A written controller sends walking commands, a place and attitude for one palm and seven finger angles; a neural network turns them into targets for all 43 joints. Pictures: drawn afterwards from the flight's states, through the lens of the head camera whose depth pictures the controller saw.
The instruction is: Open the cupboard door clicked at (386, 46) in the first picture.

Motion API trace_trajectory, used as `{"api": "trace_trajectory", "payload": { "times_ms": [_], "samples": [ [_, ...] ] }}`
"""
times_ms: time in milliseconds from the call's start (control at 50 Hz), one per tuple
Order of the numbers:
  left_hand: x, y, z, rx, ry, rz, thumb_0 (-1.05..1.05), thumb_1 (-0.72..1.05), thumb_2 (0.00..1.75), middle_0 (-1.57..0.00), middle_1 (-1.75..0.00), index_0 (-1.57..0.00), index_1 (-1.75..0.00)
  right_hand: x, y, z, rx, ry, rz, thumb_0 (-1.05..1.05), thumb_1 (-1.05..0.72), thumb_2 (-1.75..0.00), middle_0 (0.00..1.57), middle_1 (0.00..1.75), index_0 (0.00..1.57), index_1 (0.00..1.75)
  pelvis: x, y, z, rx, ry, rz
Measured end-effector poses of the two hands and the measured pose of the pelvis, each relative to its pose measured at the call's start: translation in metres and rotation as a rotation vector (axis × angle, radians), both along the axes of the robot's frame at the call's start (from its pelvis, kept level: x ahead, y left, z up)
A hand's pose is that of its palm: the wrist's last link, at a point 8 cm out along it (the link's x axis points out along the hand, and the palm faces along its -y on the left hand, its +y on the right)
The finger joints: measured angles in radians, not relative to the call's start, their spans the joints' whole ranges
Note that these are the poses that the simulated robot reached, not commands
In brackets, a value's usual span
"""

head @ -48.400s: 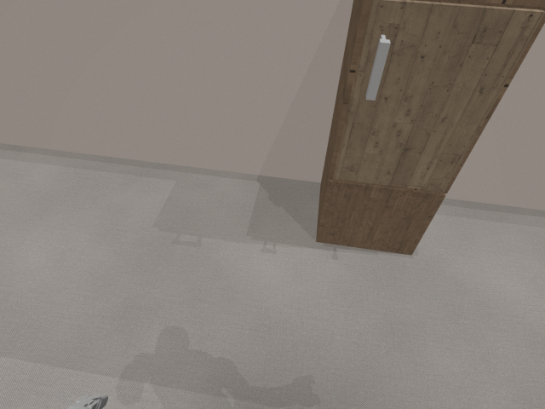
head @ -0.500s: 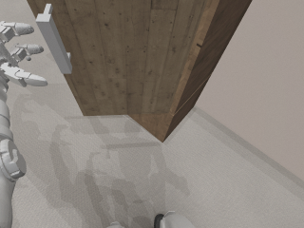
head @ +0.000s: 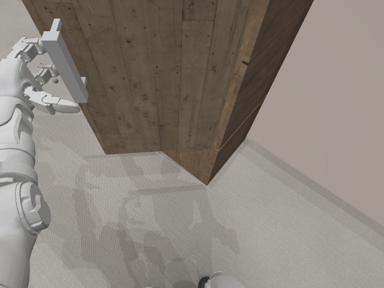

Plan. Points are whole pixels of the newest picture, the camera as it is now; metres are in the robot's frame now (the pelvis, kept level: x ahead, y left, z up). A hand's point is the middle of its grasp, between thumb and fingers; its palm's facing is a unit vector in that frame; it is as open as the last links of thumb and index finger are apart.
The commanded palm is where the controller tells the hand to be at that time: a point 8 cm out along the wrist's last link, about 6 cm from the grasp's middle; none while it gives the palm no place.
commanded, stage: slide the fingers in behind the handle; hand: left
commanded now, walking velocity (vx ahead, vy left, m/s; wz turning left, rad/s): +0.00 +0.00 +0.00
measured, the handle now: (70, 63) +0.55 +0.21 +0.12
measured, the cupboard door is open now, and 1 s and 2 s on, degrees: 45 45 45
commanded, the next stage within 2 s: close the thumb around the handle in 1.00 s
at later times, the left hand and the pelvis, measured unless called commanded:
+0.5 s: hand (74, 80) +0.50 +0.19 +0.12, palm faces +0.01 -1.00 +0.01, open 14.0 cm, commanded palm +0.47 +0.24 +0.12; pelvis -0.01 +0.00 +0.00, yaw +1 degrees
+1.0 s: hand (75, 83) +0.49 +0.19 +0.12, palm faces +0.03 -1.00 -0.02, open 14.0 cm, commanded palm +0.46 +0.23 +0.12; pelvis -0.01 -0.01 +0.00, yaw +1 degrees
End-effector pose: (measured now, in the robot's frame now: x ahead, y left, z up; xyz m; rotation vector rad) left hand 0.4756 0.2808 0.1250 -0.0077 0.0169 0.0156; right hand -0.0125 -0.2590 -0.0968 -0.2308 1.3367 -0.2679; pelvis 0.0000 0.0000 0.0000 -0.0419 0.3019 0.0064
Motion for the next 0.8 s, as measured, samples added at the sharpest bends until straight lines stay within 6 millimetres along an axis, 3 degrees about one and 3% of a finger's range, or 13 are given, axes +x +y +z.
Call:
{"api": "trace_trajectory", "payload": {
  "times_ms": [180, 360, 520, 800],
  "samples": [
    [-0.008, -0.004, -0.002, 0.016, 0.005, 0.007, -0.01, -0.50, 0.30, -0.30, -1.20, -0.30, -1.20, 0.008, -0.007, 0.001, -0.014, -0.028, 0.022, 0.00, -0.90, -0.90, 0.21, 0.30, 0.21, 0.30, -0.004, -0.002, 0.001, 0.003, -0.015, 0.009],
    [-0.004, -0.020, -0.002, 0.011, 0.003, -0.012, -0.01, -0.50, 0.30, -0.30, -1.20, -0.30, -1.20, 0.012, -0.009, 0.001, -0.023, -0.050, 0.042, 0.00, -0.90, -0.90, 0.21, 0.30, 0.21, 0.30, -0.009, -0.002, 0.000, 0.005, -0.013, 0.019],
    [0.000, -0.034, -0.002, -0.001, 0.000, -0.001, -0.01, -0.50, 0.30, -0.30, -1.20, -0.30, -1.20, 0.004, -0.004, -0.002, 0.001, -0.053, 0.023, 0.00, -0.90, -0.90, 0.21, 0.30, 0.21, 0.30, -0.009, -0.003, -0.001, 0.009, -0.013, 0.007],
    [-0.002, -0.040, 0.000, 0.018, -0.016, 0.011, -0.01, -0.50, 0.30, -0.30, -1.20, -0.30, -1.20, -0.012, -0.002, -0.005, 0.015, -0.024, 0.005, 0.00, -0.90, -0.90, 0.21, 0.30, 0.21, 0.30, -0.011, -0.004, 0.000, 0.013, -0.017, 0.002]
  ]
}}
